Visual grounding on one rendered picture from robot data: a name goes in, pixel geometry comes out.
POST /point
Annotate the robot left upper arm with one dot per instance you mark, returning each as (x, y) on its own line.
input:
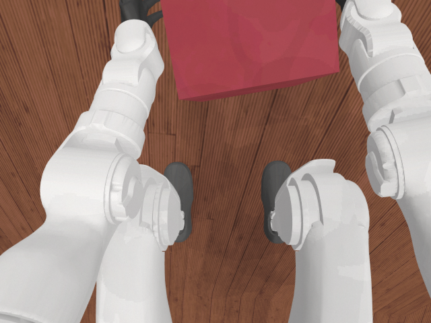
(49, 276)

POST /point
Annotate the robot left forearm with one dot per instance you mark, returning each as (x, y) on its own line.
(122, 102)

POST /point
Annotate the robot shin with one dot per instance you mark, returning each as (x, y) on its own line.
(321, 166)
(147, 171)

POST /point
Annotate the right robot shin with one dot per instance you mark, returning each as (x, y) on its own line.
(321, 166)

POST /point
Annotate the left robot hand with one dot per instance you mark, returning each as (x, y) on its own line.
(138, 9)

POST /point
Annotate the left robot shin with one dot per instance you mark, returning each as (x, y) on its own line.
(147, 171)

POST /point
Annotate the robot right forearm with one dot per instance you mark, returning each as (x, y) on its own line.
(388, 69)

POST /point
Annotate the carton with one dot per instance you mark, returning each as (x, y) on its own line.
(225, 48)

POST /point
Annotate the robot right upper arm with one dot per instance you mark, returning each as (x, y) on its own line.
(398, 164)

